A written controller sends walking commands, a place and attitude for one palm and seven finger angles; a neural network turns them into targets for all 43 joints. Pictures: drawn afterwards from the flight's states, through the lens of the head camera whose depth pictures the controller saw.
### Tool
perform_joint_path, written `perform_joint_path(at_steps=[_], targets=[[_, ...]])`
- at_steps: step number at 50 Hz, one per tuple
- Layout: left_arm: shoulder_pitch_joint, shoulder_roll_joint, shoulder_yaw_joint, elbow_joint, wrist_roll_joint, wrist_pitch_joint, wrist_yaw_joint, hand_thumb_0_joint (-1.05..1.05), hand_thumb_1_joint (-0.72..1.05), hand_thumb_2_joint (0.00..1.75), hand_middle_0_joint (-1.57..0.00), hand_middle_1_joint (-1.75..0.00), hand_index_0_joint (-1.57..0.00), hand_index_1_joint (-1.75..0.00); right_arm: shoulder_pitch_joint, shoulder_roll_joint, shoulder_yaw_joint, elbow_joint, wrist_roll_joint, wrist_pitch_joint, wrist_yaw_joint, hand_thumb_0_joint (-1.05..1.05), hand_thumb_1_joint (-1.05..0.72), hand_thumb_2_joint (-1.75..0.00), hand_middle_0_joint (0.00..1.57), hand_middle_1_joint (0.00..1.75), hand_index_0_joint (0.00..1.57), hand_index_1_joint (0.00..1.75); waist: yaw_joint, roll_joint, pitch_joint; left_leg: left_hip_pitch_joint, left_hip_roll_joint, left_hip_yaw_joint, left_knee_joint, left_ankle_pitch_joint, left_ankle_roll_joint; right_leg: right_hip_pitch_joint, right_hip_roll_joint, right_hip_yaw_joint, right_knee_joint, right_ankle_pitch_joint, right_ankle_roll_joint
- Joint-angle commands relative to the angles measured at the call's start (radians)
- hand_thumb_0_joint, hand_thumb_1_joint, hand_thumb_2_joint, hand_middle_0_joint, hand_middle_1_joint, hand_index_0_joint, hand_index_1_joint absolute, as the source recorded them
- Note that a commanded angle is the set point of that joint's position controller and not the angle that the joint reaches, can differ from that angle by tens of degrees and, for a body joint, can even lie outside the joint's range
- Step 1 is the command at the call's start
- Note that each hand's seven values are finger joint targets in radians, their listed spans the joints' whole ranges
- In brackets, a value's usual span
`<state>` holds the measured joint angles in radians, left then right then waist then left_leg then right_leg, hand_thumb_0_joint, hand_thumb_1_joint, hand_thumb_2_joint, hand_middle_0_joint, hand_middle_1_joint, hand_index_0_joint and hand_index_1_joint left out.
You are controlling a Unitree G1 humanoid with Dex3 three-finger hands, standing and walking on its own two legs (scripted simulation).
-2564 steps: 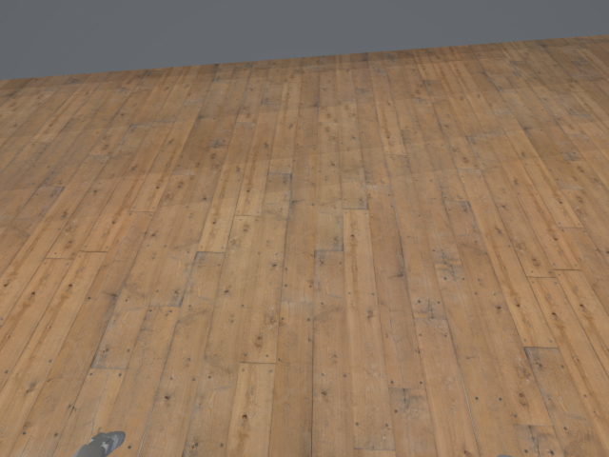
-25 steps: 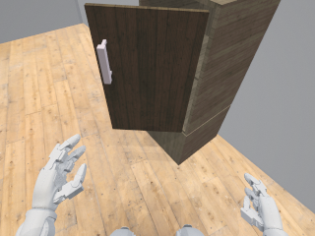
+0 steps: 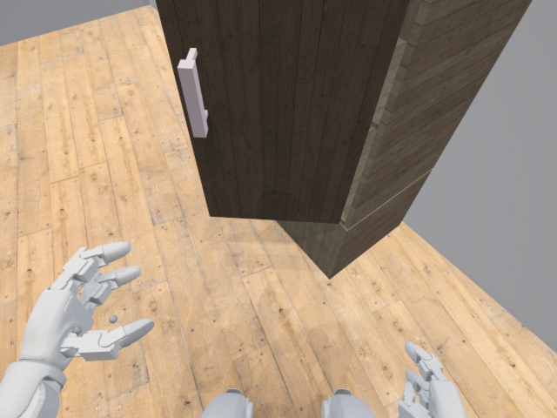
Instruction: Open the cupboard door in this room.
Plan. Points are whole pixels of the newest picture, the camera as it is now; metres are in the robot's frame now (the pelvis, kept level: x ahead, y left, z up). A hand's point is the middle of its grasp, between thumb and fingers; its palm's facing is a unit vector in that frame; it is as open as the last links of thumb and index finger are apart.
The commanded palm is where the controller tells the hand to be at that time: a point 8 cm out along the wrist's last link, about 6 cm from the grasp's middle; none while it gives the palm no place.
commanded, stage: raise the hand with hooked fingers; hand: left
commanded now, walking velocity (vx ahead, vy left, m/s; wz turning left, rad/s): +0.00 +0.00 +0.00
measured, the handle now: (196, 94) +0.60 +0.18 +0.10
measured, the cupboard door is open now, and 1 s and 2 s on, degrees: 49 49 49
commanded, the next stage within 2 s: move the hooked fingers beside the handle in 1.26 s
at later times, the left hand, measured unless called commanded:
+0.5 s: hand (75, 269) +0.27 +0.26 +0.09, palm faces +0.06 -1.00 -0.06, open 13.7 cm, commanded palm +0.25 +0.31 +0.10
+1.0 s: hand (86, 236) +0.31 +0.25 +0.11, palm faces +0.03 -1.00 -0.03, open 14.0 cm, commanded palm +0.28 +0.30 +0.12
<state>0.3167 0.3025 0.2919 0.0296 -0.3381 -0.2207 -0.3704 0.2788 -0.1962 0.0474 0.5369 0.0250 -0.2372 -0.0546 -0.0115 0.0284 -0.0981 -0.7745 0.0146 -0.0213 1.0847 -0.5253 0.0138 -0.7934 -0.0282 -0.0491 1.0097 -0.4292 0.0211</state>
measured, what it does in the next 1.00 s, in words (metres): stands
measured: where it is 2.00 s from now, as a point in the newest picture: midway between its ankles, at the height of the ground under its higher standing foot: outside the picture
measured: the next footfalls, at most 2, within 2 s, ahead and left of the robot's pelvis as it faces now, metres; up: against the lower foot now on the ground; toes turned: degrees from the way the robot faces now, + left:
none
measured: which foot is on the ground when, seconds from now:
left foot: down 0.00-1.00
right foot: down 0.00-1.00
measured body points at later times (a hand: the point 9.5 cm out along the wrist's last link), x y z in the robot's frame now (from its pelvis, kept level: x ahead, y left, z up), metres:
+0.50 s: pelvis +0.02 +0.00 +0.02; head +0.06 +0.01 +0.46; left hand +0.26 +0.32 +0.10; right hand +0.20 -0.23 -0.05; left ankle +0.00 +0.11 -0.67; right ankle +0.04 -0.14 -0.67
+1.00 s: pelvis +0.02 -0.02 +0.03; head +0.06 -0.01 +0.48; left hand +0.30 +0.31 +0.12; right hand +0.16 -0.27 -0.05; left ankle +0.01 +0.11 -0.67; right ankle +0.04 -0.14 -0.67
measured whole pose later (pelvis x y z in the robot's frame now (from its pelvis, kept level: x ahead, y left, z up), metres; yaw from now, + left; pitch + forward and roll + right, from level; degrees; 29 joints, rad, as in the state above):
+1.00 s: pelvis +0.02 -0.02 +0.03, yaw +0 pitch +9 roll -1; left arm -0.04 0.41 0.45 0.39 -0.36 -0.21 -0.50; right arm 0.31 -0.29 0.04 0.54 0.04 -0.18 -0.08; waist -0.01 0.02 -0.07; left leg -0.57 0.03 -0.01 0.87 -0.45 -0.01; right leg -0.60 -0.01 -0.05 0.82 -0.37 0.00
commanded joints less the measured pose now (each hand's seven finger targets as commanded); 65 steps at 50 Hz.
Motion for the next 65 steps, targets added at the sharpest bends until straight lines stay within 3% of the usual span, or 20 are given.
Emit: perform_joint_path(at_steps=[1,4,6,9,12,17,21,24,25,27,31,34,37,38,40,43,48,54,60,65], targets=[[-0.007,0.116,0.112,-0.271,-0.02,-0.164,0.08,0.0,-0.1,0.47,-0.27,-0.94,-0.27,-0.94,-0.067,-0.158,-0.091,-0.155,-0.004,-0.071,-0.001,0.0,-0.9,-0.9,0.2,0.3,0.2,0.3,0.046,0.02,-0.237,0.135,-0.017,-0.034,-0.2,0.462,-0.026,0.196,0.054,-0.058,-0.075,0.261,-0.05],[-0.039,0.093,0.05,-0.202,0.014,-0.178,0.057,0.0,-0.17,0.44,-0.28,-0.99,-0.28,-0.99,-0.038,-0.186,-0.096,-0.137,0.002,-0.068,0.004,0.0,-0.9,-0.9,0.2,0.3,0.2,0.3,-0.002,0.056,-0.193,0.131,-0.014,-0.031,-0.2,0.379,-0.027,0.126,0.046,-0.056,-0.092,0.187,-0.043],[-0.085,0.113,0.036,-0.154,0.017,-0.152,0.018,0.0,-0.22,0.42,-0.28,-1.02,-0.28,-1.02,-0.031,-0.207,-0.095,-0.145,0.009,-0.063,-0.004,0.0,-0.9,-0.9,0.2,0.3,0.2,0.3,-0.018,0.023,-0.161,0.111,-0.014,-0.035,-0.211,0.315,-0.019,0.123,0.048,-0.051,-0.11,0.145,-0.044],[-0.145,0.193,0.081,-0.201,0.008,-0.127,-0.022,0.0,-0.29,0.39,-0.29,-1.07,-0.29,-1.07,-0.028,-0.218,-0.094,-0.158,0.018,-0.063,-0.018,0.0,-0.9,-0.9,0.2,0.3,0.2,0.3,-0.004,0.064,-0.236,0.17,-0.014,-0.038,-0.236,0.329,-0.017,0.177,0.042,-0.041,-0.134,0.152,-0.045],[-0.192,0.271,0.173,-0.243,-0.024,-0.126,-0.02,0.0,-0.36,0.36,-0.29,-1.11,-0.29,-1.11,-0.028,-0.21,-0.086,-0.158,0.014,-0.057,-0.028,0.0,-0.9,-0.9,0.2,0.3,0.2,0.3,0.023,0.086,-0.295,0.22,-0.015,-0.037,-0.242,0.417,-0.021,0.244,0.047,-0.04,-0.133,0.225,-0.051],[-0.218,0.25,0.189,-0.167,-0.047,-0.128,0.005,0.0,-0.48,0.31,-0.3,-1.18,-0.3,-1.18,-0.03,-0.2,-0.072,-0.15,0.016,-0.043,-0.024,0.0,-0.9,-0.9,0.2,0.3,0.2,0.3,0.025,0.111,-0.227,0.232,-0.012,-0.036,-0.261,0.465,-0.033,0.253,0.053,-0.048,-0.146,0.261,-0.052],[-0.252,0.225,0.145,0.005,-0.037,-0.05,-0.042,0.0,-0.5,0.3,-0.3,-1.2,-0.3,-1.2,-0.025,-0.217,-0.07,-0.151,0.022,-0.026,-0.027,0.0,-0.9,-0.9,0.2,0.3,0.2,0.3,0.003,0.068,-0.151,0.186,-0.016,-0.022,-0.278,0.367,-0.02,0.247,0.051,-0.04,-0.189,0.232,-0.049],[-0.352,0.274,0.156,0.04,-0.029,-0.007,-0.084,0.0,-0.5,0.3,-0.3,-1.2,-0.3,-1.2,-0.029,-0.228,-0.07,-0.159,0.027,-0.018,-0.037,0.0,-0.9,-0.9,0.2,0.3,0.2,0.3,-0.004,0.024,-0.169,0.181,-0.02,-0.018,-0.295,0.311,-0.008,0.271,0.045,-0.027,-0.222,0.201,-0.043],[-0.381,0.29,0.164,0.028,-0.027,-0.004,-0.091,0.0,-0.5,0.3,-0.3,-1.2,-0.3,-1.2,-0.033,-0.228,-0.071,-0.161,0.028,-0.019,-0.041,0.0,-0.9,-0.9,0.2,0.3,0.2,0.3,-0.003,0.04,-0.183,0.197,-0.02,-0.015,-0.295,0.32,-0.005,0.276,0.044,-0.022,-0.227,0.209,-0.043],[-0.454,0.347,0.212,-0.005,-0.039,-0.021,-0.101,0.0,-0.5,0.3,-0.3,-1.2,-0.3,-1.2,-0.032,-0.223,-0.066,-0.161,0.022,-0.017,-0.044,0.0,-0.9,-0.9,0.2,0.3,0.2,0.3,0.007,0.061,-0.239,0.237,-0.023,-0.012,-0.295,0.362,-0.004,0.32,0.048,-0.012,-0.229,0.249,-0.048],[-0.515,0.402,0.272,-0.008,-0.053,-0.085,-0.084,0.0,-0.5,0.3,-0.3,-1.2,-0.3,-1.2,-0.033,-0.215,-0.059,-0.148,0.012,-0.022,-0.047,0.0,-0.9,-0.9,0.2,0.3,0.2,0.3,0.022,0.055,-0.252,0.252,-0.021,-0.018,-0.302,0.392,-0.009,0.354,0.054,-0.009,-0.226,0.267,-0.053],[-0.517,0.372,0.255,0.087,-0.049,-0.081,-0.092,0.0,-0.5,0.3,-0.3,-1.2,-0.3,-1.2,-0.026,-0.213,-0.058,-0.131,0.021,-0.016,-0.049,0.0,-0.9,-0.9,0.2,0.3,0.2,0.3,0.011,0.065,-0.218,0.253,-0.02,-0.006,-0.319,0.367,-0.007,0.341,0.048,-0.006,-0.247,0.254,-0.047],[-0.539,0.363,0.231,0.184,-0.043,-0.028,-0.122,0.0,-0.5,0.3,-0.3,-1.2,-0.3,-1.2,-0.019,-0.222,-0.058,-0.127,0.028,-0.006,-0.051,0.0,-0.9,-0.9,0.2,0.3,0.2,0.3,0.006,0.053,-0.183,0.246,-0.021,0.0,-0.339,0.353,-0.004,0.347,0.045,-0.002,-0.271,0.255,-0.046],[-0.561,0.377,0.231,0.183,-0.037,-0.013,-0.132,0.0,-0.5,0.3,-0.3,-1.2,-0.3,-1.2,-0.017,-0.226,-0.061,-0.128,0.029,-0.004,-0.052,0.0,-0.9,-0.9,0.2,0.3,0.2,0.3,0.008,0.078,-0.197,0.255,-0.023,0.004,-0.342,0.361,-0.003,0.353,0.041,0.002,-0.276,0.267,-0.045],[-0.523,0.346,0.207,0.227,-0.038,0.015,-0.148,0.0,-0.5,0.3,-0.3,-1.2,-0.3,-1.2,-0.014,-0.227,-0.063,-0.139,0.031,-0.002,-0.051,0.0,-0.9,-0.9,0.2,0.3,0.2,0.3,0.008,0.022,-0.179,0.237,-0.025,0.008,-0.348,0.343,0.002,0.36,0.038,0.006,-0.293,0.257,-0.041],[-0.52,0.367,0.229,0.181,-0.044,-0.007,-0.149,0.0,-0.5,0.3,-0.3,-1.2,-0.3,-1.2,-0.012,-0.227,-0.068,-0.152,0.026,-0.003,-0.042,0.0,-0.9,-0.9,0.2,0.3,0.2,0.3,0.022,0.012,-0.224,0.255,-0.025,0.01,-0.347,0.386,0.002,0.399,0.042,0.01,-0.286,0.303,-0.042],[-0.554,0.399,0.286,0.156,-0.055,-0.081,-0.107,0.0,-0.5,0.3,-0.3,-1.2,-0.3,-1.2,-0.009,-0.219,-0.067,-0.144,0.016,0.002,-0.035,0.0,-0.9,-0.9,0.2,0.3,0.2,0.3,0.021,-0.006,-0.221,0.246,-0.026,0.016,-0.345,0.378,0.002,0.412,0.045,0.023,-0.284,0.302,-0.04],[-0.583,0.375,0.231,0.146,-0.021,-0.09,-0.111,0.0,-0.5,0.3,-0.3,-1.2,-0.3,-1.2,-0.013,-0.214,-0.067,-0.136,0.021,0.005,-0.038,0.0,-0.9,-0.9,0.2,0.3,0.2,0.3,0.012,0.113,-0.213,0.276,-0.026,0.022,-0.357,0.355,0.001,0.381,0.039,0.023,-0.29,0.274,-0.045],[-0.565,0.385,0.258,0.18,-0.044,-0.072,-0.127,0.0,-0.5,0.3,-0.3,-1.2,-0.3,-1.2,-0.018,-0.219,-0.066,-0.139,0.021,0.006,-0.046,0.0,-0.9,-0.9,0.2,0.3,0.2,0.3,0.012,0.009,-0.209,0.253,-0.025,0.016,-0.36,0.336,0.004,0.403,0.042,0.025,-0.303,0.264,-0.037],[-0.595,0.36,0.236,0.207,-0.047,-0.075,-0.132,0.0,-0.5,0.3,-0.3,-1.2,-0.3,-1.2,-0.021,-0.219,-0.063,-0.135,0.021,0.006,-0.047,0.0,-0.9,-0.9,0.2,0.3,0.2,0.3,0.009,0.029,-0.187,0.253,-0.026,0.016,-0.36,0.323,0.001,0.376,0.042,0.023,-0.301,0.248,-0.04]])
